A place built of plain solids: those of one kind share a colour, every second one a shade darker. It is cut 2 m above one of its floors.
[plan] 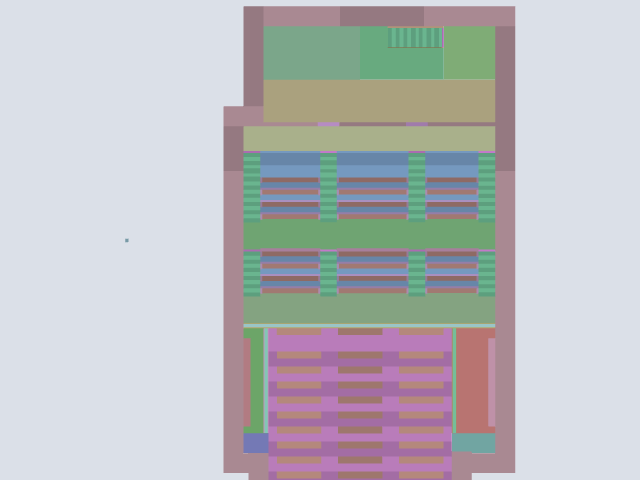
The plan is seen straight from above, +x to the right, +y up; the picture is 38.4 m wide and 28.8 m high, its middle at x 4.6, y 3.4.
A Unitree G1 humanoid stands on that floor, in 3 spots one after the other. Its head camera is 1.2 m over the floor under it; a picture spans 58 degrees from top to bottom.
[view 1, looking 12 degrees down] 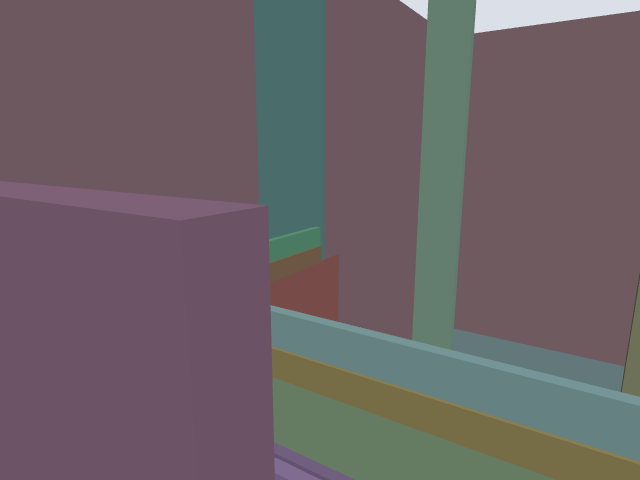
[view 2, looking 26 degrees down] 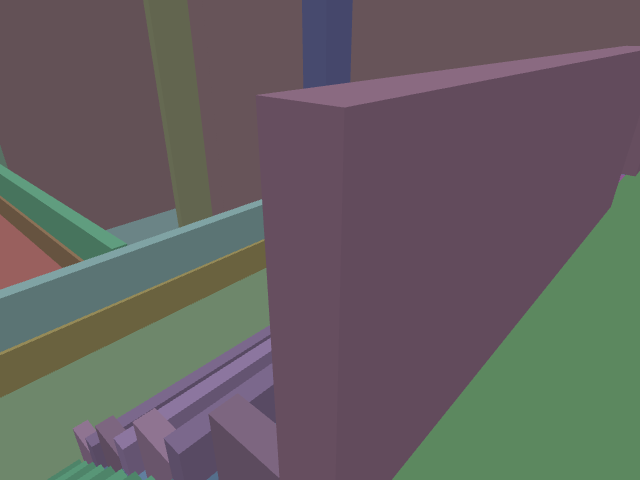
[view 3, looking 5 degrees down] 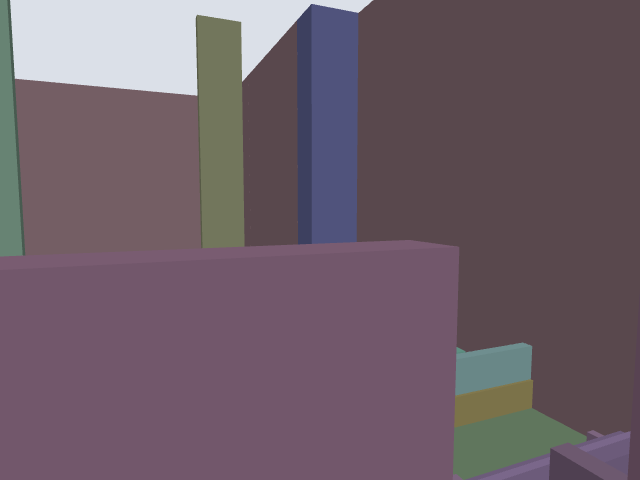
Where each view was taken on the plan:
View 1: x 5.11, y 3.31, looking -57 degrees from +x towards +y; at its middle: rail_slipe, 13.98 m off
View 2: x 14.61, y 3.31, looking -138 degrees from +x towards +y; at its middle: rail_lean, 0.75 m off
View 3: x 6.29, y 3.68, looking -113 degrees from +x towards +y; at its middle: wall_slipendw_plaster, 12.94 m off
